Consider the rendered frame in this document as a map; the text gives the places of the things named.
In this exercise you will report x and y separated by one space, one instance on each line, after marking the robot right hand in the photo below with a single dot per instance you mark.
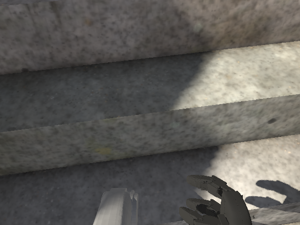
232 210

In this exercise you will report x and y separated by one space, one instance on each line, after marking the robot left thigh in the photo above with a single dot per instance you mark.
118 207

